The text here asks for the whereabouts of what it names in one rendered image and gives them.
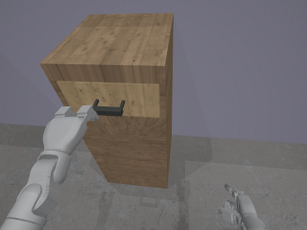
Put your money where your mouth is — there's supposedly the drawer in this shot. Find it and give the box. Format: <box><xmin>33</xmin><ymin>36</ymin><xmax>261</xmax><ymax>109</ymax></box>
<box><xmin>57</xmin><ymin>80</ymin><xmax>161</xmax><ymax>118</ymax></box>

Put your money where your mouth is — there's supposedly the right robot hand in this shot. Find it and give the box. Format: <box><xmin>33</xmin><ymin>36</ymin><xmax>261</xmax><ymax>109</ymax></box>
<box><xmin>222</xmin><ymin>183</ymin><xmax>258</xmax><ymax>227</ymax></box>

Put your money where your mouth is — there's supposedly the robot right forearm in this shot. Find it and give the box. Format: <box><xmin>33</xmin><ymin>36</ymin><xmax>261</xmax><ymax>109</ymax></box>
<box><xmin>240</xmin><ymin>216</ymin><xmax>268</xmax><ymax>230</ymax></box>

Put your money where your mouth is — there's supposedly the left robot hand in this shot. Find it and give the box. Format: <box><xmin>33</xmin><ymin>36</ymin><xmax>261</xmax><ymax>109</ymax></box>
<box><xmin>42</xmin><ymin>104</ymin><xmax>99</xmax><ymax>174</ymax></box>

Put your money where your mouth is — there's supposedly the robot left forearm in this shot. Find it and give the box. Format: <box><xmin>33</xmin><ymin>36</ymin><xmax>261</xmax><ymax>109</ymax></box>
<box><xmin>0</xmin><ymin>149</ymin><xmax>72</xmax><ymax>230</ymax></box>

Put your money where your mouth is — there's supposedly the handle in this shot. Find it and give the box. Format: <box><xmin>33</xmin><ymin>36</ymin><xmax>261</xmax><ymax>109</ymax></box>
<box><xmin>92</xmin><ymin>99</ymin><xmax>125</xmax><ymax>117</ymax></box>

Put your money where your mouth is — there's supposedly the cabinet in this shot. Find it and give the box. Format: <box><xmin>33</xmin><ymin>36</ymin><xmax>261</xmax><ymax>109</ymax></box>
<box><xmin>40</xmin><ymin>12</ymin><xmax>174</xmax><ymax>189</ymax></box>

